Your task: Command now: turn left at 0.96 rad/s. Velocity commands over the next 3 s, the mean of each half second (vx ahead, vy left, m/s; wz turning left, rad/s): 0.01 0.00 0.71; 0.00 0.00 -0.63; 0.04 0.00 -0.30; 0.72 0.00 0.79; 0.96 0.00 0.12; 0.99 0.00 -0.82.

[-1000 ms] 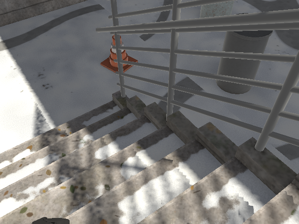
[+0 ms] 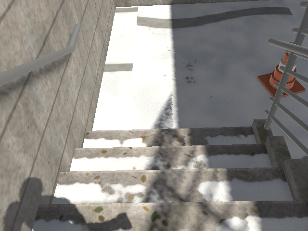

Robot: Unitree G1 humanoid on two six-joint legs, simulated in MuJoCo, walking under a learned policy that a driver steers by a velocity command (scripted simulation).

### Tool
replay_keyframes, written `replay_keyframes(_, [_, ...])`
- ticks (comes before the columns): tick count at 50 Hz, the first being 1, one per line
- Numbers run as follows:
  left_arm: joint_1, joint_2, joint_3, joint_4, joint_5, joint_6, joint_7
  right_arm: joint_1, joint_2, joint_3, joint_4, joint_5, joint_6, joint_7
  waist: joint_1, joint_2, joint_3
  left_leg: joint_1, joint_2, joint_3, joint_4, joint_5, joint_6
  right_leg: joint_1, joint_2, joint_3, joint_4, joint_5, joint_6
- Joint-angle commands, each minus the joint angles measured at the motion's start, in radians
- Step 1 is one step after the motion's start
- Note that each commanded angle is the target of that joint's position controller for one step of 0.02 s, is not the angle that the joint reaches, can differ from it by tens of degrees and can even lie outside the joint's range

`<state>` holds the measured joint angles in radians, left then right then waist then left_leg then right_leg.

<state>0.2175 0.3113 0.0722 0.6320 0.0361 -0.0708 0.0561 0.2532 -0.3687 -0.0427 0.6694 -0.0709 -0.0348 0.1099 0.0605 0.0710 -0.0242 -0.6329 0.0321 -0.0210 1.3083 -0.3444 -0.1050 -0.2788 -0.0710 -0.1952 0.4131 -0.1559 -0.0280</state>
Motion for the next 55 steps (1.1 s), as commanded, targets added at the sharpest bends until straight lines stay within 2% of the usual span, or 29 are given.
replay_keyframes(1, [-0.050,0.173,0.045,-0.069,0.020,-0.048,0.029,-0.035,-0.003,0.013,-0.105,-0.006,0.007,0.045,-0.012,-0.155,0.006,0.077,0.074,0.067,-0.227,-0.030,-0.005,0.041,-0.217,0.083,-0.156,-0.066,-0.136])
replay_keyframes(4, [0.015,0.208,0.062,-0.052,0.052,-0.060,0.017,-0.028,-0.025,-0.013,-0.111,-0.025,0.015,0.018,-0.009,-0.215,0.003,0.150,0.052,0.090,-0.449,-0.005,0.072,0.100,-0.341,0.151,-0.097,-0.074,-0.098])
replay_keyframes(6, [-0.019,0.221,0.070,-0.056,0.042,-0.061,0.002,0.028,-0.046,-0.041,-0.083,-0.012,0.010,-0.012,-0.042,-0.209,-0.004,0.257,0.006,0.124,-0.654,0.077,0.144,0.110,-0.375,0.149,-0.025,-0.131,-0.075])
replay_keyframes(7, [-0.034,0.201,0.065,-0.062,0.039,-0.057,-0.007,0.112,-0.074,-0.067,-0.039,0.001,0.005,-0.026,-0.081,-0.140,-0.023,0.424,-0.036,0.135,-0.810,0.238,0.190,0.046,-0.346,0.101,0.093,-0.186,-0.048])
replay_keyframes(8, [-0.021,0.104,0.043,-0.078,0.054,-0.060,-0.020,0.229,-0.138,-0.100,0.011,-0.005,-0.004,-0.056,-0.125,0.061,-0.064,0.683,0.012,-0.002,-0.877,0.579,0.297,-0.156,-0.213,-0.001,0.406,-0.424,0.042])
replay_keyframes(9, [-0.039,0.014,0.006,-0.204,0.052,-0.069,-0.022,0.285,-0.275,-0.128,-0.022,0.003,-0.028,-0.083,-0.077,0.138,-0.219,0.909,0.242,-0.423,-0.837,0.849,0.551,-0.418,-0.018,0.086,0.614,-0.612,0.112])
replay_keyframes(10, [-0.128,0.036,0.003,-0.230,-0.013,-0.068,-0.017,0.280,-0.199,-0.112,0.004,-0.045,-0.065,-0.065,-0.145,-0.014,-0.094,0.820,0.325,-0.523,-0.890,0.711,0.532,-0.548,0.029,0.304,0.642,-0.560,0.120])
replay_keyframes(11, [-0.176,0.093,0.019,-0.237,-0.044,-0.065,-0.003,0.243,-0.131,-0.097,0.027,-0.012,-0.092,-0.050,-0.153,0.033,0.027,0.725,0.300,-0.481,-0.910,0.672,0.515,-0.634,0.044,0.291,0.734,-0.568,0.127])
replay_keyframes(13, [-0.097,0.157,0.034,-0.193,0.004,-0.042,0.009,0.096,-0.070,-0.065,0.013,0.022,-0.088,-0.024,-0.066,0.045,0.017,0.501,0.227,-0.373,-0.894,0.624,0.484,-0.519,0.039,0.321,0.865,-0.480,0.130])
replay_keyframes(15, [0.006,0.118,0.002,-0.129,0.044,-0.007,-0.013,-0.042,-0.067,-0.057,-0.019,-0.006,-0.057,-0.021,0.014,-0.009,-0.003,0.263,0.146,-0.324,-0.864,0.596,0.425,-0.352,0.063,0.328,0.961,-0.268,0.109])
replay_keyframes(19, [0.137,0.097,-0.031,-0.059,0.026,0.033,-0.092,-0.090,0.003,-0.010,-0.049,0.014,-0.055,-0.051,0.012,-0.053,-0.061,0.131,0.154,-0.234,-0.755,0.610,0.378,-0.260,0.041,0.277,1.089,-0.125,0.135])
replay_keyframes(22, [0.193,0.017,-0.057,0.014,0.030,0.029,-0.155,-0.126,0.039,0.047,-0.064,0.078,-0.047,-0.020,0.018,-0.032,-0.036,0.103,0.090,-0.180,-0.680,0.492,0.270,-0.144,0.006,0.216,0.823,-0.178,0.197])
replay_keyframes(23, [0.000,-0.018,-0.075,-0.039,-0.054,0.091,-0.085,-0.005,0.029,0.012,-0.020,0.108,0.030,-0.088,-0.110,0.005,-0.074,0.375,0.114,-0.196,-0.811,0.788,0.315,-0.218,0.053,0.137,0.437,-0.385,0.095])
replay_keyframes(24, [-0.004,-0.021,-0.078,-0.040,-0.079,0.119,-0.057,0.046,-0.020,0.004,0.006,0.079,0.066,-0.119,-0.134,0.106,-0.072,0.410,0.128,-0.196,-0.764,0.866,0.320,-0.124,0.046,0.174,0.389,-0.370,0.065])
replay_keyframes(25, [0.125,0.026,-0.066,0.035,0.008,0.044,-0.127,-0.069,-0.125,-0.002,-0.064,0.077,0.006,-0.060,-0.066,0.007,-0.013,0.293,0.177,-0.270,-0.685,0.571,0.325,-0.091,0.051,0.136,0.562,-0.139,0.152])
replay_keyframes(27, [0.071,0.106,-0.037,0.017,-0.003,0.021,-0.107,0.032,-0.168,-0.041,-0.055,0.089,0.017,-0.038,-0.143,0.008,-0.063,0.501,0.261,-0.442,-0.750,0.572,0.448,-0.238,0.051,0.209,0.304,-0.024,0.127])
replay_keyframes(28, [0.010,0.162,-0.025,-0.001,0.018,0.011,-0.074,0.135,-0.199,-0.065,-0.049,0.087,0.014,-0.053,-0.211,-0.004,-0.094,0.589,0.267,-0.454,-0.764,0.464,0.471,-0.312,0.055,0.229,0.373,0.065,0.082])
replay_keyframes(29, [0.001,0.139,-0.032,0.004,0.039,0.007,-0.049,0.131,-0.179,-0.064,-0.054,0.076,0.009,-0.072,-0.200,0.021,-0.109,0.602,0.287,-0.433,-0.773,0.458,0.484,-0.343,0.057,0.224,0.393,-0.021,0.056])
replay_keyframes(32, [0.028,0.014,-0.078,0.040,0.042,0.017,-0.033,0.078,-0.097,-0.064,-0.054,0.021,-0.022,-0.141,-0.187,0.046,-0.026,0.538,0.405,-0.438,-0.837,0.444,0.486,-0.412,0.027,0.236,0.508,-0.335,0.089])
replay_keyframes(34, [0.095,-0.023,-0.088,0.074,0.056,0.034,-0.050,-0.032,-0.073,-0.064,-0.075,0.018,-0.051,-0.162,-0.133,-0.005,-0.002,0.361,0.325,-0.271,-0.880,0.229,0.383,-0.248,0.040,0.163,0.440,-0.257,0.081])
replay_keyframes(37, [0.285,0.015,-0.039,0.119,0.062,0.017,-0.116,-0.223,-0.096,-0.071,-0.138,-0.005,-0.061,-0.161,-0.004,-0.027,-0.001,0.013,0.150,0.026,-0.743,-0.105,0.268,0.158,0.153,0.077,0.411,-0.010,0.033])
replay_keyframes(38, [0.317,0.072,-0.014,0.120,0.049,-0.001,-0.124,-0.255,-0.051,-0.067,-0.145,0.009,-0.060,-0.152,0.041,-0.111,0.007,0.004,0.086,0.068,-0.561,-0.230,0.218,0.206,0.114,0.216,0.151,0.022,-0.010])
replay_keyframes(39, [0.405,0.243,0.026,0.105,0.050,-0.034,-0.097,-0.234,0.030,-0.051,-0.213,0.006,-0.060,-0.152,0.000,-0.331,-0.036,-0.207,-0.058,0.097,-0.162,-0.387,0.109,0.369,-0.134,0.709,0.052,0.529,-0.233])
replay_keyframes(40, [0.473,0.295,0.041,0.083,0.050,-0.044,-0.104,-0.163,0.066,-0.030,-0.220,0.045,-0.065,-0.168,0.012,-0.152,-0.134,-0.272,-0.104,-0.135,-0.086,-0.429,0.062,0.497,-0.287,0.866,0.030,0.789,-0.300])
replay_keyframes(41, [0.369,0.228,0.035,0.049,0.053,-0.047,-0.125,-0.178,0.029,-0.040,-0.233,0.084,-0.061,-0.174,0.015,-0.151,-0.054,-0.362,-0.093,-0.211,-0.025,-0.354,0.020,0.385,-0.300,0.943,-0.020,0.477,-0.296])
replay_keyframes(42, [0.245,0.170,0.025,0.029,0.019,-0.038,-0.136,-0.166,-0.040,-0.059,-0.194,0.061,-0.053,-0.184,-0.027,-0.144,-0.010,-0.387,-0.061,-0.194,0.080,-0.256,0.011,0.286,-0.240,0.893,-0.004,0.258,-0.265])
replay_keyframes(44, [0.090,0.087,-0.006,0.003,-0.014,-0.005,-0.144,-0.057,-0.044,-0.042,-0.119,-0.007,-0.028,-0.190,-0.109,-0.113,-0.008,-0.260,-0.027,-0.150,0.158,-0.132,-0.002,0.012,-0.116,0.729,-0.008,0.157,-0.240])
replay_keyframes(48, [0.138,0.076,-0.019,0.052,0.024,-0.021,-0.112,-0.015,0.019,0.000,-0.121,0.000,0.005,-0.149,-0.102,-0.125,-0.011,-0.151,-0.035,-0.071,0.214,0.007,-0.004,-0.131,0.001,0.654,-0.044,-0.036,-0.238])
replay_keyframes(55, [0.265,0.071,-0.022,0.069,0.013,-0.034,-0.100,-0.107,0.041,0.027,-0.163,0.011,-0.002,-0.178,-0.019,-0.170,-0.029,-0.335,-0.032,-0.097,0.154,-0.057,-0.056,0.169,-0.012,0.812,0.079,0.138,-0.240])
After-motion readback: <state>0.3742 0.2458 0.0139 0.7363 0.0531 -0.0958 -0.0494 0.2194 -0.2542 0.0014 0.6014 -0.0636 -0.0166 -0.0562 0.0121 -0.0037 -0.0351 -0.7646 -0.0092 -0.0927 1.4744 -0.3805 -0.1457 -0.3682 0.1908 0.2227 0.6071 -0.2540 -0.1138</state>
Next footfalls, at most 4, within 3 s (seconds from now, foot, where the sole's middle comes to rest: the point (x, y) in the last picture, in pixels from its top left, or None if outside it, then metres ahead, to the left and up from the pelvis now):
0.14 left None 0.02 0.12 -0.78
0.52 right None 0.08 -0.11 -0.78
1.42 left None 0.05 0.12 -0.78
2.06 right None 0.36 -0.13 -0.95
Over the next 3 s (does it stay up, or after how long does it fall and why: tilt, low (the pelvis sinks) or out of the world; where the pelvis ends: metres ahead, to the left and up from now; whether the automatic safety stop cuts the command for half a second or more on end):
stays up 0.91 0.14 -0.49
